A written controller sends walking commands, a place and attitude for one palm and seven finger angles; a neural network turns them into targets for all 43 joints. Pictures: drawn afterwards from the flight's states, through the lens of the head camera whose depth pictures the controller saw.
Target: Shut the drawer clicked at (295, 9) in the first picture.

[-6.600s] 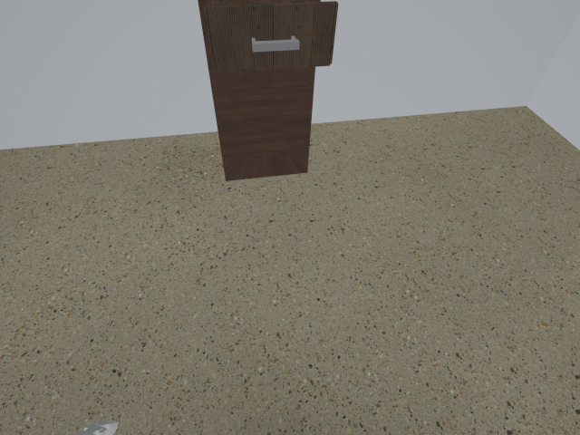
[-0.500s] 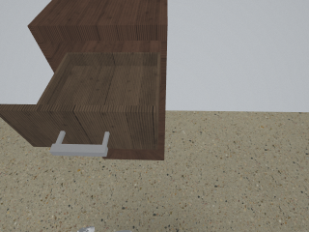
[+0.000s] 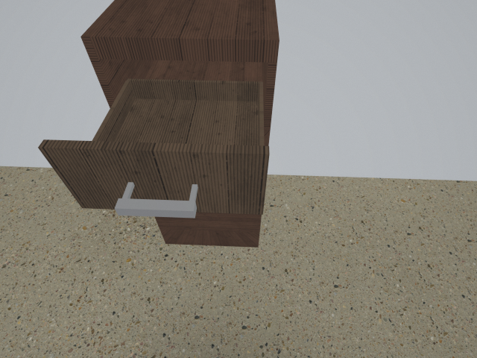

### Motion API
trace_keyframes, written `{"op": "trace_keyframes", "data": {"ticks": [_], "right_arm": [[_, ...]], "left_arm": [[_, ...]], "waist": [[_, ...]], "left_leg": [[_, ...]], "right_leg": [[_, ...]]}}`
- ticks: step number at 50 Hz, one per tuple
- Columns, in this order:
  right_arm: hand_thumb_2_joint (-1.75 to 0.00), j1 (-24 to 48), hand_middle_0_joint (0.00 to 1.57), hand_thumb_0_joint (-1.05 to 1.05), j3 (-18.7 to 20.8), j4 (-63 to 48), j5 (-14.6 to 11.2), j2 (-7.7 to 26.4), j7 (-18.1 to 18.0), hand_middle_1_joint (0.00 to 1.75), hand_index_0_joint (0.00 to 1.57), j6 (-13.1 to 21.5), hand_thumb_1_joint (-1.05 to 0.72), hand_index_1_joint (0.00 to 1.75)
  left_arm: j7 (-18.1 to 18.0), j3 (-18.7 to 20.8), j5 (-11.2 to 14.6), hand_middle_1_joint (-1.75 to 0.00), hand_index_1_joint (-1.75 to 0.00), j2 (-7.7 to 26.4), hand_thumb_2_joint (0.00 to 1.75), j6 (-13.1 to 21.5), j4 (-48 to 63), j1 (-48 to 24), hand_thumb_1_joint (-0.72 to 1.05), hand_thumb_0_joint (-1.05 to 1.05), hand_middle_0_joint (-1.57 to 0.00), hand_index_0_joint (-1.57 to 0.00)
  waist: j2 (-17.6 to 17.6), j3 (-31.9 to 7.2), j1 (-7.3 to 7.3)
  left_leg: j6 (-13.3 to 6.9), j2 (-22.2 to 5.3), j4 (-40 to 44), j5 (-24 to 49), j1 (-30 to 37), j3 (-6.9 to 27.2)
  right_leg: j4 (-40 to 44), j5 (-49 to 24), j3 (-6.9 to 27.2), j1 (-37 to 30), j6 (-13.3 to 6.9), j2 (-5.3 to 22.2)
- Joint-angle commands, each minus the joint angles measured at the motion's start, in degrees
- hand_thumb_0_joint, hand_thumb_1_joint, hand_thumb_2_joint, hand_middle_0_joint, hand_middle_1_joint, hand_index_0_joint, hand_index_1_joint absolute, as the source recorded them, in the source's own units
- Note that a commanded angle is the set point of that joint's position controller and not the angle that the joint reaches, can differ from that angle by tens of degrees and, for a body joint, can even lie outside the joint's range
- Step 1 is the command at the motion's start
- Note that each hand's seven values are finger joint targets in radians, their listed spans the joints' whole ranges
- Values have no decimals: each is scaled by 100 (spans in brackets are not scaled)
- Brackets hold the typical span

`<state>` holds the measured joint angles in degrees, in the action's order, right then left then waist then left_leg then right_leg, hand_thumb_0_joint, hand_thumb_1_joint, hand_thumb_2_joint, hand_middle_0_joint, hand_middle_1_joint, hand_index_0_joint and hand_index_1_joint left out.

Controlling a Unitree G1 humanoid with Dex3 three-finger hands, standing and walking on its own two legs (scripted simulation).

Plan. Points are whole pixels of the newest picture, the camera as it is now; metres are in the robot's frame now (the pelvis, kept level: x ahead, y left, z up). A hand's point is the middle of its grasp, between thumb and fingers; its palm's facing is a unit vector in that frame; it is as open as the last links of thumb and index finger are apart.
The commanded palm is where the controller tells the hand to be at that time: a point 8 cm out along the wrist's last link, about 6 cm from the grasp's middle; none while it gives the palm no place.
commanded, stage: come to a stop and stand still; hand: left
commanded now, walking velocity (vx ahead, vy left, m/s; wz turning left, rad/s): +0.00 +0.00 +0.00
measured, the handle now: (159, 198) +0.37 +0.18 +0.05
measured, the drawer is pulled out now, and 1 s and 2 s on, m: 0.30 0.30 0.30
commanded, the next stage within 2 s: look again from close up in 0.34 s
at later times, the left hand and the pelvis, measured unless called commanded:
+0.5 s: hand out of the picture -0.03 +0.14 -0.17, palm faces +0.02 -0.99 -0.16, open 7.4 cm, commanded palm none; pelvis -0.02 -0.01 +0.00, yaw +1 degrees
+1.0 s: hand out of the picture +0.00 +0.19 -0.18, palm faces +0.02 -0.98 -0.18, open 7.4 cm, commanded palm none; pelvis +0.01 +0.02 +0.00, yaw +0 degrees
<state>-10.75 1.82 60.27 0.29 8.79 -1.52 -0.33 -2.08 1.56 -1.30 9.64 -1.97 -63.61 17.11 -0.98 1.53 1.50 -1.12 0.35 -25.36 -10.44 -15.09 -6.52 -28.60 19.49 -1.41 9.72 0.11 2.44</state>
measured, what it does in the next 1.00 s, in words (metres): stands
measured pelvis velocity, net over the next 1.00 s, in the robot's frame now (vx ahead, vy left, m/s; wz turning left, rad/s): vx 0.01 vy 0.02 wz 0.00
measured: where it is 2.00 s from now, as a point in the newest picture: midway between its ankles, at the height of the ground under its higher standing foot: outside the picture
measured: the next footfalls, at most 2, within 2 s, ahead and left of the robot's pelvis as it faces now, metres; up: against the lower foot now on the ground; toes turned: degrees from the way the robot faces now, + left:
left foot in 1.56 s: +0.15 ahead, +0.08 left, +0.00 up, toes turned +4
right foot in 1.92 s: +0.12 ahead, -0.17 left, +0.00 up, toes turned -3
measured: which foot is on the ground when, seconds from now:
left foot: down 0.00-1.00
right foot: down 0.00-1.00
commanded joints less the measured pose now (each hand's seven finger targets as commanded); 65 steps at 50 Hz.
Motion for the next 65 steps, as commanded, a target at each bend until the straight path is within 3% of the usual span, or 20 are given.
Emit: {"op": "trace_keyframes", "data": {"ticks": [1,2,3,7,12,21,22,23,24,25,27,29,32,39,44,51,55,59,62,65], "right_arm": [[-90,-378,20,0,51,-67,-36,387,33,30,20,61,-90,30],[-90,-351,20,0,45,0,5,411,20,30,20,40,-90,30],[-90,-377,20,0,58,55,6,471,16,30,20,28,-90,30],[-90,-509,20,0,4,295,6,465,20,30,20,6,-90,30],[-90,-681,20,0,-37,450,29,370,11,30,20,-45,-90,30],[-90,-1009,20,0,-49,555,33,231,-47,30,20,17,-90,30],[-90,-330,20,0,-120,119,48,406,25,30,20,189,-90,30],[-90,-846,20,0,-115,-31,47,126,72,30,20,131,-90,30],[-90,-975,20,0,-90,81,67,131,83,30,20,94,-90,30],[-90,-1118,20,0,-114,76,96,143,103,30,20,124,-90,30],[-90,-1306,20,0,-129,30,71,245,74,30,20,184,-90,30],[-90,-1247,20,0,-129,-10,70,334,59,30,20,176,-90,30],[-90,-1143,20,0,-143,-54,76,405,42,30,20,181,-90,30],[-90,-955,20,0,-122,-36,60,519,40,30,20,191,-90,30],[-90,-884,20,0,-122,6,53,588,32,30,20,240,-90,30],[-90,-710,20,0,-122,91,28,623,10,30,20,258,-90,30],[-90,-706,20,0,-121,186,42,622,12,30,20,206,-90,30],[-90,-644,20,0,-5,137,76,828,24,30,20,135,-90,30],[-90,-677,20,0,49,100,83,899,1,30,20,147,-90,30],[-90,-607,20,0,48,38,84,792,-6,30,20,174,-90,30]], "left_arm": [[-44,-20,48,-30,-30,632,90,248,178,215,90,0,-20,-20],[-51,-25,59,-30,-30,584,90,302,122,196,90,0,-20,-20],[-59,-55,69,-30,-30,495,90,310,111,172,90,0,-20,-20],[-58,-84,84,-30,-30,419,90,252,97,164,90,0,-20,-20],[-50,-69,88,-30,-30,393,90,195,56,292,90,0,-20,-20],[-41,-50,105,-30,-30,253,90,198,19,400,90,0,-20,-20],[-228,-132,-52,-30,-30,330,90,468,-59,802,90,0,-20,-20],[-188,-82,4,-30,-30,634,90,528,243,447,90,0,-20,-20],[-139,-81,26,-30,-30,614,90,513,359,203,90,0,-20,-20],[-138,-49,18,-30,-30,634,90,543,408,173,90,0,-20,-20],[-134,-65,51,-30,-30,460,90,517,434,233,90,0,-20,-20],[-117,-94,59,-30,-30,346,90,415,449,233,90,0,-20,-20],[-99,-103,42,-30,-30,284,90,339,434,424,90,0,-20,-20],[-66,-114,42,-30,-30,341,90,293,505,474,90,0,-20,-20],[-56,-103,47,-30,-30,426,90,317,489,456,90,0,-20,-20],[-53,-112,39,-30,-30,500,90,321,389,472,90,0,-20,-20],[-15,-135,11,-30,-30,435,90,288,271,555,90,0,-20,-20],[59,-116,-42,-30,-30,393,90,238,266,611,90,0,-20,-20],[97,-96,-59,-30,-30,379,90,251,291,682,90,0,-20,-20],[125,-58,-40,-30,-30,387,90,290,264,857,90,0,-20,-20]], "waist": [[-252,-197,-245],[-887,-182,-243],[-956,-66,-249],[-326,310,-262],[36,730,-235],[248,502,-181],[189,611,75],[166,118,-395],[306,171,-412],[301,-185,-411],[145,-359,-401],[24,168,-332],[165,594,-191],[64,487,-116],[140,30,-136],[190,8,-134],[211,69,-172],[503,502,-192],[569,480,-176],[269,313,-99]], "left_leg": [[77,-499,272,598,694,626],[110,-523,221,636,728,596],[123,-542,270,515,772,579],[76,-617,494,274,889,677],[83,-555,532,-200,612,691],[58,-615,592,-159,422,774],[179,-628,-849,469,-120,594],[127,-475,-805,-592,-48,618],[113,-450,-722,-649,80,566],[148,-410,-611,-116,182,532],[24,-494,-428,212,297,661],[-50,-550,-231,-87,-41,806],[-166,-637,142,-334,-459,1066],[-230,-664,537,-570,-256,1204],[-225,-659,398,285,261,1046],[-202,-644,261,943,524,888],[-235,-717,423,-103,548,969],[-399,-1006,960,-1733,167,1453],[-565,-1176,914,-1574,225,1653],[-524,-1046,481,-1078,68,1353]], "right_leg": [[1051,-2043,788,163,-276,905],[998,-2278,767,198,-273,746],[1058,-2127,712,295,-263,746],[1329,-404,606,705,-175,511],[1514,467,637,973,-187,444],[1270,9,516,616,-217,359],[1148,-2809,879,543,-108,685],[1152,-1880,977,428,-388,1023],[1205,-682,870,680,-542,907],[972,-1323,723,370,-614,790],[625,-1013,513,291,-514,493],[614,-113,398,559,-436,294],[453,62,306,522,-357,124],[415,-130,250,449,-249,161],[447,-553,274,290,-199,242],[577,-970,296,209,-146,311],[548,-227,150,291,-160,212],[156,428,-118,686,-200,38],[-21,350,-175,834,-229,-2],[259,97,-15,503,-301,73]]}}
